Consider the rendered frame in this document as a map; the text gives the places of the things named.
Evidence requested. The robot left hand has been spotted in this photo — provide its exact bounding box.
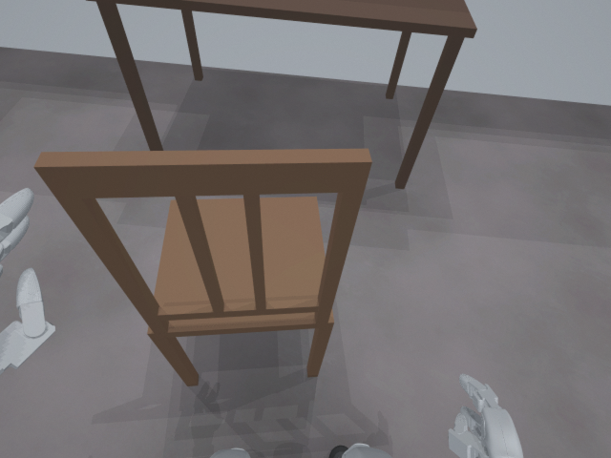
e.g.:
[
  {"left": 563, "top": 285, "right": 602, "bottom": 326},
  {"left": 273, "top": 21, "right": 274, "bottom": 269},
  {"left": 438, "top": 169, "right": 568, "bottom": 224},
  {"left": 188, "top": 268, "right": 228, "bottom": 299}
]
[{"left": 0, "top": 188, "right": 55, "bottom": 375}]

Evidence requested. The chair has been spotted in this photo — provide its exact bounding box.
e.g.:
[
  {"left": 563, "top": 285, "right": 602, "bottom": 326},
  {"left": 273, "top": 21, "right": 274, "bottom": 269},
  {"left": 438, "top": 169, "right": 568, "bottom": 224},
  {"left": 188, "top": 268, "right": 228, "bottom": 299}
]
[{"left": 33, "top": 149, "right": 372, "bottom": 386}]

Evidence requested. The right robot shin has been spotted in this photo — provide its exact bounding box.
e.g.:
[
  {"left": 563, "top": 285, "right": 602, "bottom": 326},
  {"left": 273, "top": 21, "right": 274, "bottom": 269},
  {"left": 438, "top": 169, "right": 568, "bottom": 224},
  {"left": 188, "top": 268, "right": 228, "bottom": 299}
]
[{"left": 344, "top": 444, "right": 369, "bottom": 454}]

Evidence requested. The table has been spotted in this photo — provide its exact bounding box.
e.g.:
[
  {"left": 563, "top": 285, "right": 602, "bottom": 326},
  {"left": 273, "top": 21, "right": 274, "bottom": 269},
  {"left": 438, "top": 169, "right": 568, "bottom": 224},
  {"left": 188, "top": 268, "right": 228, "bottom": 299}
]
[{"left": 86, "top": 0, "right": 477, "bottom": 189}]

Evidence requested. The robot right hand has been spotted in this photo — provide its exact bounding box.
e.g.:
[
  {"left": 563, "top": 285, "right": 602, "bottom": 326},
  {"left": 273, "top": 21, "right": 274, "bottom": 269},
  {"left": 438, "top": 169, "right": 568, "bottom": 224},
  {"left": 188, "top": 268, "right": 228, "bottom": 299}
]
[{"left": 449, "top": 374, "right": 523, "bottom": 458}]

